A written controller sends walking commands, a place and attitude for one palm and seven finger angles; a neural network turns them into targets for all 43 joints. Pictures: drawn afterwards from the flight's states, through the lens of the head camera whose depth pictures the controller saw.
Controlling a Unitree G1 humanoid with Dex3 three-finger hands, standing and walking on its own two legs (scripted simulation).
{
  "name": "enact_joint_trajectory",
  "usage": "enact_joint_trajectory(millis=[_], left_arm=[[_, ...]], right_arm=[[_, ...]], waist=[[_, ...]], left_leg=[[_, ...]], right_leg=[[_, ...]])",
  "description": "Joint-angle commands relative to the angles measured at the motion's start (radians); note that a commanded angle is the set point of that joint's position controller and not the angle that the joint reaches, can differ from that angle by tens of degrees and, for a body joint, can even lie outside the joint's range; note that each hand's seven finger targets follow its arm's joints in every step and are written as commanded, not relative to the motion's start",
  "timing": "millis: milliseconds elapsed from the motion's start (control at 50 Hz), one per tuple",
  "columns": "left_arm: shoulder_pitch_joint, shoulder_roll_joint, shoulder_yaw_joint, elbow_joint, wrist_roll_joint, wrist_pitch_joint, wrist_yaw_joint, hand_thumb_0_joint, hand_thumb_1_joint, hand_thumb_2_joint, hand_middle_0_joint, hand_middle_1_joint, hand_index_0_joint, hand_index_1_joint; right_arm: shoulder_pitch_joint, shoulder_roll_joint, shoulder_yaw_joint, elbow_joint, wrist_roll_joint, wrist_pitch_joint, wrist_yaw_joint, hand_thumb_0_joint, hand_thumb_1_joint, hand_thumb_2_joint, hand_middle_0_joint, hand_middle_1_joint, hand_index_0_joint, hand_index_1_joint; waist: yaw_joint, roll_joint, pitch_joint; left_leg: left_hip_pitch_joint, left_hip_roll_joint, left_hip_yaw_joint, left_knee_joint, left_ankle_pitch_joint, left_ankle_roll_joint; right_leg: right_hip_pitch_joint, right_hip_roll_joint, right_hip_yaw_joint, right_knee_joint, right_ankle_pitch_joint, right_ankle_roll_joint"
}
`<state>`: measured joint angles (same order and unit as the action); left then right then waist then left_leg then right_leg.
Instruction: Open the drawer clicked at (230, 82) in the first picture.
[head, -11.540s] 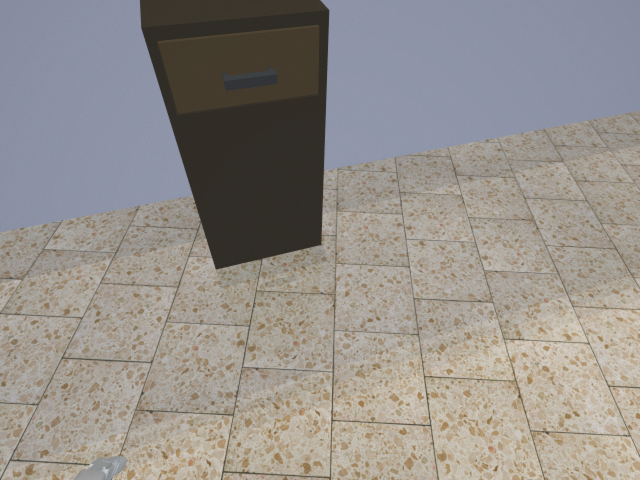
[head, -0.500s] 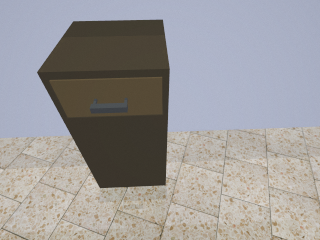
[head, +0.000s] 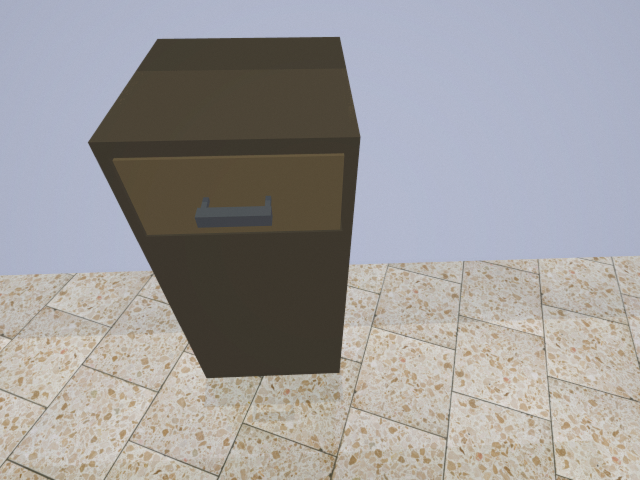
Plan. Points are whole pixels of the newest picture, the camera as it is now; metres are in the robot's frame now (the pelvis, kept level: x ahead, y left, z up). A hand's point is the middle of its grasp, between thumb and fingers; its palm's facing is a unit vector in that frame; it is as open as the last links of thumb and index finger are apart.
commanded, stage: look again from close up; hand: left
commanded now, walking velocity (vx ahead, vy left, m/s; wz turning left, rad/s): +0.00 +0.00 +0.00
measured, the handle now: (235, 208) +0.56 +0.19 +0.00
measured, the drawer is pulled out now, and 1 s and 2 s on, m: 0.00 0.00 0.00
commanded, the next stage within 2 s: raise the hand with hooked fingers in 0.20 s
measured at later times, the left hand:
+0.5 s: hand (153, 437) +0.19 +0.23 -0.05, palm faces -0.08 -0.58 -0.81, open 7.6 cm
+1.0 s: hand (161, 395) +0.22 +0.21 -0.01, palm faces +0.04 -0.09 -0.99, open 10.2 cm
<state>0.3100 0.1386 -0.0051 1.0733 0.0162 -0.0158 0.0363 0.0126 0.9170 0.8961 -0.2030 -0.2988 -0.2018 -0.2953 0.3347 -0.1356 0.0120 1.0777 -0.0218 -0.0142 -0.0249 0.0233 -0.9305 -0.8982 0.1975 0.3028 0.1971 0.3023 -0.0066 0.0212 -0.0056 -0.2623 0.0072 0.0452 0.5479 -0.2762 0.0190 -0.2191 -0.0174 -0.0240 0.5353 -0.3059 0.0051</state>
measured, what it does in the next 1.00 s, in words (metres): stands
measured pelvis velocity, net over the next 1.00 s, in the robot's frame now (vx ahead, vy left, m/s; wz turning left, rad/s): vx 0.00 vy -0.04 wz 0.01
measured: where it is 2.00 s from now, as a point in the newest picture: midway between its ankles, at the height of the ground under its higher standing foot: outside the picture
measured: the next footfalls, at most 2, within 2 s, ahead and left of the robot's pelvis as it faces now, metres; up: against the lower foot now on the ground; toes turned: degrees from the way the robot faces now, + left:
none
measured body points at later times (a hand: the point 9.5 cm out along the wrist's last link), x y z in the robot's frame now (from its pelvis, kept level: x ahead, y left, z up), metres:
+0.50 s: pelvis +0.01 +0.01 -0.01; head +0.02 -0.01 +0.44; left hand +0.19 +0.26 -0.01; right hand +0.14 -0.23 -0.12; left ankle +0.01 +0.11 -0.73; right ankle -0.01 -0.12 -0.73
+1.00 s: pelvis +0.00 -0.04 -0.03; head +0.02 -0.07 +0.42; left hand +0.21 +0.22 +0.05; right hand +0.23 -0.23 -0.12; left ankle +0.01 +0.11 -0.73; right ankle -0.01 -0.12 -0.73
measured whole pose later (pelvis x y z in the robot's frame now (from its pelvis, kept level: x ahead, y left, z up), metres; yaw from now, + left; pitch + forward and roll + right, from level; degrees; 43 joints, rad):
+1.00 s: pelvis +0.00 -0.04 -0.03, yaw +0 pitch +7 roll +1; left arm 0.29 0.36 -0.06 -0.02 1.00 0.12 0.33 0.01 0.27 0.63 -0.27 -0.70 -0.27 -0.70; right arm 0.08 -0.19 0.03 0.59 -0.05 0.08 -0.02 0.01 -0.91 -0.90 0.20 0.30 0.20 0.30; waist 0.09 0.04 -0.09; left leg -0.52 0.03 0.03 0.78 -0.38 -0.02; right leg -0.50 0.00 -0.05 0.83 -0.45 -0.05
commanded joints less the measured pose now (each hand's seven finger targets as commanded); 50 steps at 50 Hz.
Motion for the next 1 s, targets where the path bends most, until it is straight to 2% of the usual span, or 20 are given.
enact_joint_trajectory(millis=[0, 260, 280, 300, 320, 340, 360, 380, 400, 460, 480, 540, 600, 640, 680, 760, 800, 860, 900, 980], left_arm=[[0.065, 0.087, 0.015, -0.032, -0.002, -0.012, 0.005, 0.000, 0.900, 0.900, -0.200, -0.300, -0.200, -0.300], [0.055, 0.108, 0.016, -0.013, -0.001, -0.008, 0.002, 0.000, 0.900, 0.900, -0.200, -0.300, -0.200, -0.300], [0.108, 0.134, 0.014, 0.011, 0.006, -0.016, 0.041, 0.000, 0.900, 0.900, -0.200, -0.300, -0.200, -0.300], [-0.710, 0.481, 0.028, -1.529, 0.183, -0.165, 0.069, 0.000, 0.877, 0.890, -0.202, -0.315, -0.202, -0.315], [-0.208, 0.392, 0.052, -1.270, 0.205, -0.088, 0.147, 0.000, 0.853, 0.880, -0.203, -0.330, -0.203, -0.330], [0.060, 0.193, -0.050, -1.157, 0.201, 0.067, 0.190, 0.000, 0.830, 0.870, -0.205, -0.345, -0.205, -0.345], [0.081, 0.066, -0.152, -1.132, 0.254, 0.089, 0.194, 0.000, 0.807, 0.860, -0.207, -0.360, -0.207, -0.360], [-0.010, 0.163, -0.119, -1.219, 0.343, 0.080, 0.228, 0.000, 0.783, 0.850, -0.208, -0.375, -0.208, -0.375], [0.027, 0.240, -0.064, -1.186, 0.471, 0.078, 0.269, 0.000, 0.760, 0.840, -0.210, -0.390, -0.210, -0.390], [0.341, 0.159, -0.103, -1.028, 0.786, 0.104, 0.338, 0.000, 0.690, 0.810, -0.215, -0.435, -0.215, -0.435], [0.392, 0.123, -0.136, -0.995, 0.870, 0.102, 0.353, 0.000, 0.667, 0.800, -0.217, -0.450, -0.217, -0.450], [0.429, 0.172, -0.078, -1.038, 1.016, 0.035, 0.385, 0.000, 0.597, 0.770, -0.222, -0.495, -0.222, -0.495], [0.330, 0.281, 0.017, -1.176, 1.104, -0.011, 0.446, 0.000, 0.527, 0.740, -0.227, -0.540, -0.227, -0.540], [0.144, 0.346, 0.084, -1.285, 1.132, -0.009, 0.502, 0.000, 0.480, 0.720, -0.230, -0.570, -0.230, -0.570], [0.002, 0.345, 0.079, -1.373, 1.122, 0.002, 0.547, 0.000, 0.433, 0.700, -0.233, -0.600, -0.233, -0.600], [-0.152, 0.370, 0.066, -1.405, 1.075, 0.018, 0.551, 0.000, 0.340, 0.660, -0.240, -0.660, -0.240, -0.660], [-0.146, 0.354, 0.029, -1.369, 1.048, 0.050, 0.509, 0.000, 0.293, 0.640, -0.243, -0.690, -0.243, -0.690], [-0.125, 0.337, -0.016, -1.304, 1.005, 0.120, 0.411, 0.000, 0.223, 0.610, -0.248, -0.735, -0.248, -0.735], [-0.081, 0.366, 0.003, -1.271, 0.987, 0.141, 0.343, 0.000, 0.177, 0.590, -0.252, -0.765, -0.252, -0.765], [-0.028, 0.419, 0.065, -1.256, 0.969, 0.103, 0.264, 0.000, 0.083, 0.550, -0.258, -0.825, -0.258, -0.825]], right_arm=[[0.046, -0.109, -0.016, -0.038, 0.005, -0.022, 0.000, 0.000, -0.900, -0.900, 0.200, 0.300, 0.200, 0.300], [-0.002, -0.129, -0.017, -0.011, 0.009, -0.027, -0.006, 0.000, -0.900, -0.900, 0.200, 0.300, 0.200, 0.300], [-0.100, -0.165, -0.023, -0.085, 0.023, -0.023, 0.001, 0.000, -0.900, -0.900, 0.200, 0.300, 0.200, 0.300], [-0.070, -0.303, -0.034, -0.420, 0.069, -0.161, -0.035, 0.000, -0.900, -0.900, 0.200, 0.300, 0.200, 0.300], [-0.141, -0.216, -0.028, -0.376, 0.053, -0.259, -0.078, 0.000, -0.900, -0.900, 0.200, 0.300, 0.200, 0.300], [-0.161, -0.175, -0.047, -0.367, 0.070, -0.291, -0.078, 0.000, -0.900, -0.900, 0.200, 0.300, 0.200, 0.300], [-0.145, -0.162, -0.034, -0.367, 0.074, -0.304, -0.076, 0.000, -0.900, -0.900, 0.200, 0.300, 0.200, 0.300], [-0.193, -0.213, -0.044, -0.421, 0.050, -0.309, -0.066, 0.000, -0.900, -0.900, 0.200, 0.300, 0.200, 0.300], [-0.186, -0.237, -0.051, -0.437, 0.020, -0.288, -0.060, 0.000, -0.900, -0.900, 0.200, 0.300, 0.200, 0.300], [-0.236, -0.229, -0.081, -0.549, -0.022, -0.188, 0.000, 0.000, -0.900, -0.900, 0.200, 0.300, 0.200, 0.300], [-0.270, -0.234, -0.089, -0.581, -0.035, -0.142, 0.023, 0.000, -0.900, -0.900, 0.200, 0.300, 0.200, 0.300], [-0.328, -0.225, -0.088, -0.657, -0.032, -0.046, 0.076, 0.000, -0.900, -0.900, 0.200, 0.300, 0.200, 0.300], [-0.339, -0.207, -0.080, -0.707, -0.040, 0.005, 0.093, 0.000, -0.900, -0.900, 0.200, 0.300, 0.200, 0.300], [-0.330, -0.202, -0.091, -0.715, -0.052, 0.031, 0.085, 0.000, -0.900, -0.900, 0.200, 0.300, 0.200, 0.300], [-0.333, -0.196, -0.094, -0.730, -0.058, 0.040, 0.072, 0.000, -0.900, -0.900, 0.200, 0.300, 0.200, 0.300], [-0.344, -0.197, -0.078, -0.710, -0.061, 0.036, 0.034, 0.000, -0.900, -0.900, 0.200, 0.300, 0.200, 0.300], [-0.356, -0.194, -0.068, -0.700, -0.053, 0.037, 0.023, 0.000, -0.900, -0.900, 0.200, 0.300, 0.200, 0.300], [-0.376, -0.185, -0.051, -0.680, -0.035, 0.047, 0.003, 0.000, -0.900, -0.900, 0.200, 0.300, 0.200, 0.300], [-0.381, -0.183, -0.040, -0.672, -0.027, 0.050, -0.009, 0.000, -0.900, -0.900, 0.200, 0.300, 0.200, 0.300], [-0.372, -0.179, -0.024, -0.650, -0.025, 0.037, -0.013, 0.000, -0.900, -0.900, 0.200, 0.300, 0.200, 0.300]], waist=[[0.006, -0.022, 0.087], [0.007, -0.006, 0.045], [0.041, -0.059, 0.112], [-0.064, 0.232, -0.413], [0.034, 0.326, -0.388], [0.013, 0.254, -0.231], [-0.008, 0.177, -0.112], [-0.015, 0.158, -0.031], [-0.018, 0.072, -0.088], [0.064, -0.154, -0.139], [0.077, -0.201, -0.076], [0.138, -0.211, -0.126], [0.147, -0.102, -0.260], [0.122, -0.034, -0.306], [0.085, 0.048, -0.358], [0.026, 0.045, -0.317], [0.027, 0.059, -0.306], [0.036, -0.008, -0.262], [0.063, -0.077, -0.246], [0.099, -0.109, -0.199]], left_leg=[[-0.031, 0.101, -0.117, -0.171, 0.079, 0.032], [0.062, 0.096, -0.094, -0.156, 0.253, 0.030], [-0.005, 0.115, -0.072, 0.015, 0.306, -0.001], [0.291, 0.011, -0.059, -0.112, 0.424, 0.021], [0.370, 0.075, -0.083, -0.110, 0.551, -0.019], [0.172, 0.067, -0.097, -0.166, 0.385, -0.055], [0.095, 0.055, -0.080, -0.132, 0.327, -0.025], [0.011, 0.033, -0.095, -0.085, 0.218, -0.014], [-0.037, 0.022, -0.101, -0.042, 0.173, -0.008], [-0.135, 0.014, -0.080, 0.057, 0.263, -0.018], [-0.194, 0.011, -0.066, 0.075, 0.210, -0.020], [-0.263, -0.007, -0.042, 0.131, 0.165, -0.019], [-0.230, -0.021, -0.033, 0.186, 0.172, -0.015], [-0.208, -0.030, -0.052, 0.235, 0.127, -0.010], [-0.141, -0.031, -0.060, 0.282, 0.088, 0.000], [-0.138, -0.043, -0.057, 0.320, 0.045, 0.013], [-0.143, -0.045, -0.043, 0.288, 0.052, 0.016], [-0.162, -0.047, -0.029, 0.218, 0.071, 0.021], [-0.174, -0.050, -0.021, 0.172, 0.093, 0.020], [-0.176, -0.050, -0.015, 0.102, 0.124, 0.014]], right_leg=[[-0.010, -0.053, 0.063, -0.093, 0.088, -0.043], [0.024, -0.072, 0.059, -0.102, 0.190, -0.027], [-0.033, -0.115, 0.112, -0.154, 0.370, -0.020], [0.002, 0.009, 0.081, 0.005, 0.359, -0.059], [-0.101, 0.010, -0.018, 0.094, 0.101, -0.064], [-0.181, 0.021, -0.045, 0.137, -0.058, -0.042], [-0.199, 0.018, -0.041, 0.104, -0.008, -0.035], [-0.229, 0.021, -0.028, 0.057, 0.027, -0.046], [-0.244, 0.030, -0.025, 0.047, 0.048, -0.056], [-0.293, 0.059, -0.023, 0.105, 0.016, -0.066], [-0.343, 0.066, -0.008, 0.114, -0.001, -0.072], [-0.326, 0.060, 0.047, 0.174, 0.073, -0.086], [-0.356, 0.057, 0.072, 0.233, 0.094, -0.085], [-0.427, 0.055, 0.106, 0.247, 0.032, -0.084], [-0.494, 0.043, 0.121, 0.242, -0.029, -0.077], [-0.495, 0.039, 0.120, 0.209, -0.021, -0.063], [-0.421, 0.038, 0.096, 0.187, 0.029, -0.058], [-0.279, 0.032, 0.095, 0.127, 0.122, -0.044], [-0.186, 0.025, 0.111, 0.094, 0.186, -0.034], [-0.077, 0.007, 0.131, 0.058, 0.284, -0.022]])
